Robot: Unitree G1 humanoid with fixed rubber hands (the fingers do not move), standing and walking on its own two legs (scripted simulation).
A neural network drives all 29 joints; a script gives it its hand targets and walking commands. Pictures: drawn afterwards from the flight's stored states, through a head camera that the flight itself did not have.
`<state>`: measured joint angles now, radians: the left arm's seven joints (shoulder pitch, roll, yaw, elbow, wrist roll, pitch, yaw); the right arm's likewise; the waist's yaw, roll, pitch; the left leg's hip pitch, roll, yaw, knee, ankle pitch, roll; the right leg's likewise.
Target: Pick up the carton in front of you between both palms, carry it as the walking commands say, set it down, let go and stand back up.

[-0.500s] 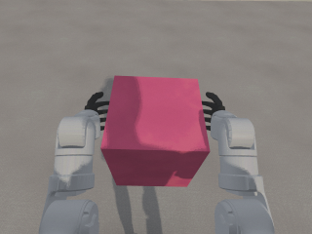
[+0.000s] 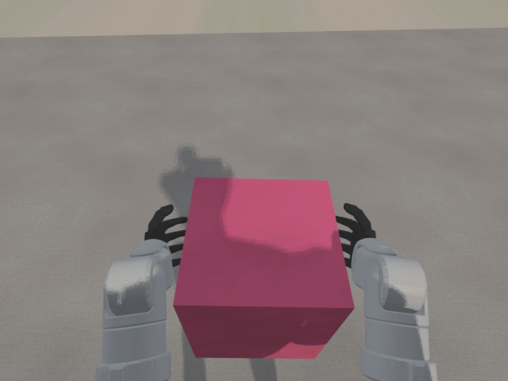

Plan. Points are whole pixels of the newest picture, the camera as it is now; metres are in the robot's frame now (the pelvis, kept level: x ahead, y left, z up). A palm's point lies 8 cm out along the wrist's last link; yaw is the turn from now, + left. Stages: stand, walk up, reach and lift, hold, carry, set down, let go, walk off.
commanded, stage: carry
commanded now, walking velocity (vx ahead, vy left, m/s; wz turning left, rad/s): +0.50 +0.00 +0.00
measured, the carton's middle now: (258, 273) +0.30 -0.01 +0.01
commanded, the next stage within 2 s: none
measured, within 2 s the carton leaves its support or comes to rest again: neither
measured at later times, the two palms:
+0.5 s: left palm (165, 150) +0.55 +0.18 +0.07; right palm (308, 151) +0.54 -0.11 +0.08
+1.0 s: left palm (198, 76) +0.85 +0.14 +0.09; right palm (306, 76) +0.86 -0.16 +0.08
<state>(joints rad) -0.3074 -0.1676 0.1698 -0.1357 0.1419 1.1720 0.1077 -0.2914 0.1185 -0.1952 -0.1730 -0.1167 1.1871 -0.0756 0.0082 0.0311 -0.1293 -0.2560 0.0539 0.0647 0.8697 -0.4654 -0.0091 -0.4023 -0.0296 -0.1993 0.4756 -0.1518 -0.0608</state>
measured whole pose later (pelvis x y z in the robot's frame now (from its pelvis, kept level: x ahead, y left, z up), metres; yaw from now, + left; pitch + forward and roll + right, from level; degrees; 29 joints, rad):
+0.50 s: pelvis +0.29 +0.05 +0.00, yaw -3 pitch +4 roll +0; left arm -0.14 -0.13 0.11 -0.24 0.13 1.24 0.08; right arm -0.14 0.13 -0.09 -0.22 -0.13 1.21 -0.07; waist -0.01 -0.03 -0.15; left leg -0.35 0.05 0.24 0.47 -0.18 0.06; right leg -0.40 -0.08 -0.08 1.10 -0.40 0.00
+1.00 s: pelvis +0.59 -0.01 +0.01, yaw +1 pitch +4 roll +1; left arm -0.15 -0.13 0.10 -0.30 0.11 1.22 0.08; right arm -0.16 0.13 -0.11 -0.32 -0.13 1.24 -0.08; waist 0.02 0.02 -0.09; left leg -0.47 0.09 0.08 1.08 -0.35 0.00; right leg -0.29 -0.06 -0.23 0.40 -0.18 -0.05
